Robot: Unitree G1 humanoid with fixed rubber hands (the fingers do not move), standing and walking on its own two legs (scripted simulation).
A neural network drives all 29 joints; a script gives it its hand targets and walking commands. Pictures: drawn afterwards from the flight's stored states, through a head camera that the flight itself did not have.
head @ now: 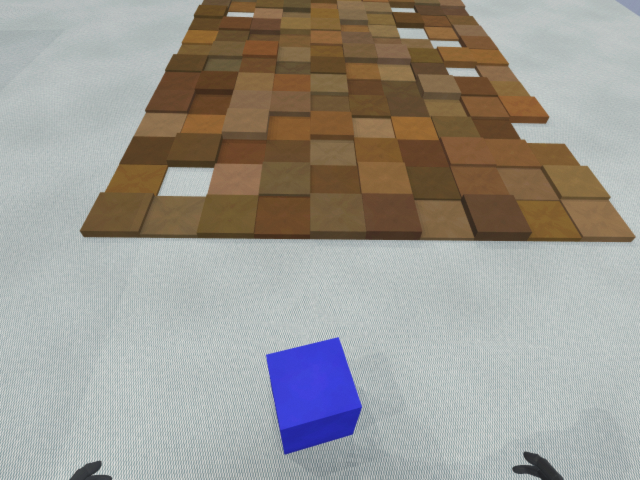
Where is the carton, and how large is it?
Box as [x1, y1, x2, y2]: [266, 337, 361, 454]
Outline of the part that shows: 338,337 266,355 284,454 352,434 361,405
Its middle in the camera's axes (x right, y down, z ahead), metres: -0.03 +0.44 +1.11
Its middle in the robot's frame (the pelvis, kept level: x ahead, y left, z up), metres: +0.45 +0.00 -0.66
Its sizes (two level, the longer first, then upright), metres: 0.210 0.200 0.250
